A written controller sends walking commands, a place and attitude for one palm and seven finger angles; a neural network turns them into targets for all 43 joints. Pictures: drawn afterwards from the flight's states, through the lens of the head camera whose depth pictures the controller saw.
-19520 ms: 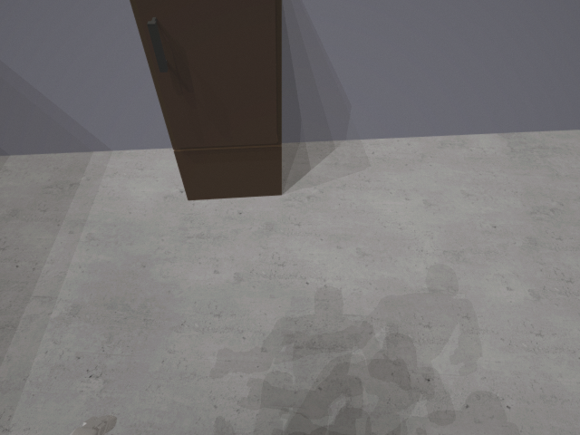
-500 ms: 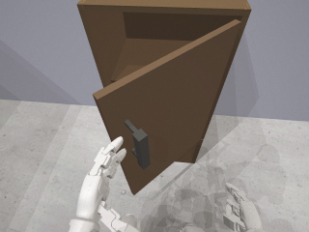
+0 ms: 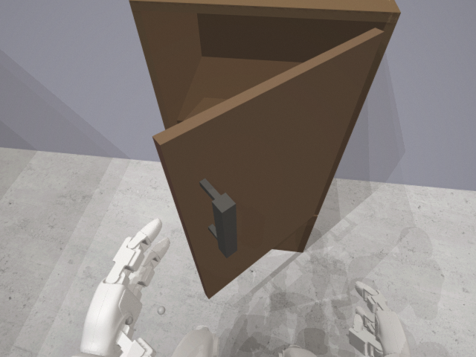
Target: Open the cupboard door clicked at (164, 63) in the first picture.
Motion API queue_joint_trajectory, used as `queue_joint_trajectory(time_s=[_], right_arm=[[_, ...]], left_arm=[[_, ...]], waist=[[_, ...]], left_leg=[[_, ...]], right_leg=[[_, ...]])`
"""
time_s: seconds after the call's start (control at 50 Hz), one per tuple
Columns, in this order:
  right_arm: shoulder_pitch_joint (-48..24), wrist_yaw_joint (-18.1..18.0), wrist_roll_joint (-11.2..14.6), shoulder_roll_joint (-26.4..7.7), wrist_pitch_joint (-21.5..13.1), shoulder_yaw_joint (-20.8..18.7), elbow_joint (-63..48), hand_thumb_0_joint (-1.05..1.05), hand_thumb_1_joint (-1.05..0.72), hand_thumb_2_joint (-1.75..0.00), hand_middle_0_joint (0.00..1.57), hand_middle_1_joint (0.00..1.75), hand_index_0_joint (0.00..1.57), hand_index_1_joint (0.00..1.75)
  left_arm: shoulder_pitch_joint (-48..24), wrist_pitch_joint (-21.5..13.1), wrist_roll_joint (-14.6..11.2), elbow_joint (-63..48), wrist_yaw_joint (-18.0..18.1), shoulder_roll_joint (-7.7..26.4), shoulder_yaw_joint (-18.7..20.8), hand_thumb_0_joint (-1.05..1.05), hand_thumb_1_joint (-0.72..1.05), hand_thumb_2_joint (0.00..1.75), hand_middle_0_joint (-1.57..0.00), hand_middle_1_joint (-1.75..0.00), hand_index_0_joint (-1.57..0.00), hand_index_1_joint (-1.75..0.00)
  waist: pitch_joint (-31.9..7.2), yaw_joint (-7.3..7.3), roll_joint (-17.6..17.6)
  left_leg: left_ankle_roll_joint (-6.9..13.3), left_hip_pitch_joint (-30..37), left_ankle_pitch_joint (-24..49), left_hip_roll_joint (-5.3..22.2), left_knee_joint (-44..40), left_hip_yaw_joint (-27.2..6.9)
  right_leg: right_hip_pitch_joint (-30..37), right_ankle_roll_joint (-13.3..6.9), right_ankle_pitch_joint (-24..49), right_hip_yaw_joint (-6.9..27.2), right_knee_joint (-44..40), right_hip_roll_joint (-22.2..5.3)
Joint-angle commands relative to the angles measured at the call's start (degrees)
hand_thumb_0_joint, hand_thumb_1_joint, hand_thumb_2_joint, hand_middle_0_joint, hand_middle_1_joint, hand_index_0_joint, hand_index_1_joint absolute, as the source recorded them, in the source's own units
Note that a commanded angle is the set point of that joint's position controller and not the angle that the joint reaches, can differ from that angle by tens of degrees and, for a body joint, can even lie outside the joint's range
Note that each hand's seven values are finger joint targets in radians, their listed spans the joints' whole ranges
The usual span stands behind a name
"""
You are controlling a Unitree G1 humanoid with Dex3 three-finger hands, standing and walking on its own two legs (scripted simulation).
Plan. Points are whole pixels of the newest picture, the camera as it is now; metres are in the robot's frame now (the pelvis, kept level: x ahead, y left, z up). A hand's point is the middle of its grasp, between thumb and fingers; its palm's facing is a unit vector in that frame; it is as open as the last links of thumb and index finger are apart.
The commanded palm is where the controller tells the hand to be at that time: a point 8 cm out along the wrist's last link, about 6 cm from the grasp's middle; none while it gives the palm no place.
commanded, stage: draw the hand back to the body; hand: left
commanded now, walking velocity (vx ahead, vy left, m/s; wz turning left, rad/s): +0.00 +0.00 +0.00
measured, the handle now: (218, 219) +0.32 +0.06 +0.08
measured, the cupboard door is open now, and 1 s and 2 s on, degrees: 46 46 46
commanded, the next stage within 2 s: step back with the hand held close in 1.54 s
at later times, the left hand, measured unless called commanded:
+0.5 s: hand (95, 290) +0.18 +0.18 +0.15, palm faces -0.04 -0.99 -0.10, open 16.1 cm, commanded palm +0.15 +0.24 +0.16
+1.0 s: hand out of the picture +0.22 +0.26 +0.22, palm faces +0.37 -0.84 -0.39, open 11.0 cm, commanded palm +0.17 +0.30 +0.24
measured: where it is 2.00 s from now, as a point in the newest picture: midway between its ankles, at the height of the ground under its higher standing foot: outside the picture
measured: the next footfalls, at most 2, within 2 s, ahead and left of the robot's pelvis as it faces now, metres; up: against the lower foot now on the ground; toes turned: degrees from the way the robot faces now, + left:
none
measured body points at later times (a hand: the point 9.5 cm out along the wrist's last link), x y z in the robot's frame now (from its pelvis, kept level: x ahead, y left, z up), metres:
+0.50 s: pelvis +0.01 +0.01 +0.04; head +0.01 +0.01 +0.49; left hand +0.18 +0.23 +0.15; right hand +0.20 -0.21 -0.02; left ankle +0.04 +0.12 -0.65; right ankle -0.01 -0.10 -0.65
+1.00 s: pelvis +0.03 +0.02 +0.09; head +0.02 +0.00 +0.54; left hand +0.19 +0.30 +0.24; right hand +0.23 -0.19 +0.01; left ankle +0.04 +0.12 -0.65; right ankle -0.01 -0.10 -0.65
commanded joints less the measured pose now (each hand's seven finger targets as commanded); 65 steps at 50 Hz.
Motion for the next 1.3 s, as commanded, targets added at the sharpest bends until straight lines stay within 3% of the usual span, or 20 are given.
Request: queue_joint_trajectory(time_s=[0.0,0.06,0.1,0.18,0.34,0.44,0.46,0.48,0.5,0.56,0.62,0.66,0.7,0.88,0.98,1.04,1.14,1.18,1.28], right_arm=[[-3.6,-0.75,0.2,-5.71,-3.26,-2.35,-10.7,0.0,-0.9,-0.9,0.2,0.3,0.2,0.3],[-3.92,-0.93,0.83,-5.29,-2.71,-2.1,-11.08,0.0,-0.9,-0.9,0.2,0.3,0.2,0.3],[-3.97,-1.12,1.07,-5.42,-2.7,-1.76,-10.96,0.0,-0.9,-0.9,0.2,0.3,0.2,0.3],[-4.48,-1.74,1.27,-5.98,-3.18,-1.34,-10.7,0.0,-0.9,-0.9,0.2,0.3,0.2,0.3],[-4.36,-2.09,1.83,-6.6,-5.7,-0.51,-9.73,0.0,-0.9,-0.9,0.2,0.3,0.2,0.3],[-4.99,-2.27,2.07,-6.74,-6.85,-0.32,-8.58,0.0,-0.9,-0.9,0.2,0.3,0.2,0.3],[-5.28,-4.15,1.43,-6.29,-5.77,-0.08,-8.92,0.0,-0.9,-0.9,0.2,0.3,0.2,0.3],[-5.56,-4.77,0.96,-5.2,-5.4,0.72,-9.03,0.0,-0.9,-0.9,0.2,0.3,0.2,0.3],[-4.82,-4.88,0.94,-5.02,-4.85,0.8,-7.81,0.0,-0.9,-0.9,0.2,0.3,0.2,0.3],[-6.05,-5.22,0.4,-5.81,-4.66,1.11,-6.45,0.0,-0.9,-0.9,0.2,0.3,0.2,0.3],[-6.12,-5.39,0.08,-6.19,-5.45,1.38,-5.08,0.0,-0.9,-0.9,0.2,0.3,0.2,0.3],[-6.74,-5.4,-0.12,-6.55,-6.12,1.5,-3.91,0.0,-0.9,-0.9,0.2,0.3,0.2,0.3],[-7.25,-5.24,-0.23,-6.37,-6.77,1.76,-2.94,0.0,-0.9,-0.9,0.2,0.3,0.2,0.3],[-9.67,-4.29,-0.8,-6.61,-7.56,1.37,0.95,0.0,-0.9,-0.9,0.2,0.3,0.2,0.3],[-10.14,-3.61,-1.07,-6.66,-6.91,0.96,2.09,0.0,-0.9,-0.9,0.2,0.3,0.2,0.3],[-10.61,-3.47,-1.11,-6.55,-6.32,0.64,2.71,0.0,-0.9,-0.9,0.2,0.3,0.2,0.3],[-11.18,-3.46,-1.06,-6.77,-5.94,0.2,3.55,0.0,-0.9,-0.9,0.2,0.3,0.2,0.3],[-11.35,-3.24,-1.05,-6.87,-5.57,0.11,3.85,0.0,-0.9,-0.9,0.2,0.3,0.2,0.3],[-11.61,-2.95,-1.07,-7.29,-5.55,-0.47,3.6,0.0,-0.9,-0.9,0.2,0.3,0.2,0.3]], left_arm=[[-0.79,-3.61,-0.72,-17.26,0.9,6.91,4.68,0.0,-0.5,0.3,-0.15,-0.3,-0.15,-0.3],[2.5,-1.15,-1.48,-17.47,1.26,6.38,5.5,0.0,-0.5,0.3,-0.15,-0.3,-0.15,-0.3],[1.36,0.32,-2.18,-17.09,0.9,5.74,5.1,0.0,-0.5,0.3,-0.15,-0.3,-0.15,-0.3],[0.96,2.31,-3.28,-16.24,-0.36,7.44,7.69,0.0,-0.5,0.3,-0.15,-0.3,-0.15,-0.3],[-1.44,4.25,-6.0,-19.48,-2.59,10.22,11.64,0.0,-0.5,0.3,-0.15,-0.3,-0.15,-0.3],[-1.73,6.96,-7.13,-19.61,-3.35,12.23,15.33,0.0,-0.32,0.37,-0.16,-0.3,-0.16,-0.3],[0.64,10.18,1.06,-22.66,5.15,19.67,17.81,0.0,-0.29,0.39,-0.16,-0.3,-0.16,-0.3],[2.49,12.46,2.18,-23.71,8.67,13.58,13.85,0.0,-0.26,0.4,-0.16,-0.3,-0.16,-0.3],[3.97,14.39,3.5,-21.82,10.98,11.9,12.74,0.0,-0.22,0.42,-0.16,-0.3,-0.16,-0.3],[2.05,16.33,5.76,-23.45,14.95,14.81,14.92,0.0,-0.12,0.47,-0.16,-0.3,-0.16,-0.3],[-0.88,16.85,6.81,-24.27,16.68,15.13,15.02,0.0,-0.01,0.51,-0.17,-0.3,-0.17,-0.3],[-1.84,16.85,7.17,-23.97,17.53,16.33,16.62,0.0,0.06,0.54,-0.17,-0.3,-0.17,-0.3],[-2.79,16.78,7.39,-23.11,17.74,15.12,15.84,0.0,0.13,0.57,-0.17,-0.3,-0.17,-0.3],[-6.12,16.34,6.99,-20.92,17.93,17.63,22.38,0.0,0.44,0.7,-0.18,-0.3,-0.18,-0.3],[-7.53,16.34,6.42,-20.94,17.52,18.77,25.57,0.0,0.62,0.78,-0.19,-0.3,-0.19,-0.3],[-9.36,16.2,6.05,-19.97,17.44,19.94,27.86,0.0,0.73,0.82,-0.19,-0.3,-0.19,-0.3],[-13.04,15.52,5.56,-19.83,17.53,22.08,31.16,0.0,0.9,0.9,-0.2,-0.3,-0.2,-0.3],[-10.88,16.0,5.43,-16.22,16.89,18.95,28.54,0.0,0.9,0.9,-0.2,-0.3,-0.2,-0.3],[-11.86,15.41,5.64,-19.03,16.61,20.38,28.82,0.0,0.9,0.9,-0.2,-0.3,-0.2,-0.3]], waist=[[-10.85,-0.16,-1.14],[-9.36,0.5,-0.71],[-6.49,-0.73,-2.5],[-3.86,-0.73,-2.84],[-3.55,-0.27,0.36],[-2.71,0.27,0.47],[-3.97,3.88,0.5],[-0.13,2.08,0.63],[1.63,1.65,1.38],[1.12,1.78,-1.1],[1.74,1.19,0.2],[1.71,1.65,0.43],[3.82,1.47,0.4],[4.92,2.7,-0.41],[4.09,3.12,1.35],[5.11,3.11,-0.68],[4.32,3.29,0.72],[6.84,3.06,-0.2],[4.29,3.34,0.24]], left_leg=[[1.41,11.91,10.43,-2.64,-10.14,-1.32],[1.4,14.3,11.13,-2.54,-12.94,-1.49],[1.42,14.38,9.16,-2.51,-13.92,-1.57],[1.4,15.3,7.46,-2.49,-15.57,-1.53],[1.32,20.46,8.32,-2.2,-19.76,-2.47],[1.34,22.61,9.65,-2.23,-21.87,-2.57],[1.23,23.74,10.19,-1.54,-24.86,-1.89],[1.31,24.97,10.45,-1.75,-25.68,-1.16],[1.28,25.79,10.29,-1.39,-26.48,-1.22],[1.58,28.99,12.78,-1.27,-28.91,-1.46],[1.62,33.22,14.53,-1.24,-31.47,-1.29],[1.56,35.12,15.62,-1.26,-33.58,-1.62],[1.46,36.94,16.76,-1.1,-35.73,-1.9],[1.08,43.24,24.09,-0.85,-42.18,-1.28],[1.01,46.2,30.1,-0.85,-43.42,-0.3],[1.13,46.77,29.07,-0.96,-44.15,0.29],[1.24,48.22,29.33,-1.14,-44.75,0.65],[1.33,47.75,29.33,-1.04,-45.17,0.82],[1.5,48.96,30.54,-1.2,-45.22,0.99]], right_leg=[[5.43,0.69,14.97,5.12,-13.0,1.45],[7.29,0.63,15.82,3.7,-14.45,2.0],[6.93,1.08,14.04,3.47,-16.3,2.01],[7.75,1.2,11.04,3.89,-19.14,1.88],[10.63,1.0,12.15,2.43,-21.61,2.31],[13.36,1.04,14.03,2.21,-23.75,2.32],[15.78,-0.17,14.26,5.06,-27.18,0.67],[15.26,0.27,14.76,4.81,-28.79,0.28],[15.85,0.47,14.59,3.96,-29.34,0.19],[19.67,0.53,16.56,3.22,-31.67,0.27],[21.72,0.75,18.63,2.99,-33.84,0.08],[24.33,0.62,19.22,2.78,-35.39,0.09],[25.2,0.75,20.01,2.53,-36.58,0.08],[34.01,0.59,26.13,2.5,-41.81,0.19],[37.37,0.67,31.34,2.95,-43.71,0.23],[37.7,0.85,31.8,2.94,-45.03,0.45],[39.02,0.86,32.76,3.32,-46.09,0.38],[38.49,1.01,32.92,3.27,-46.57,0.34],[39.84,1.09,34.34,3.66,-46.7,0.32]])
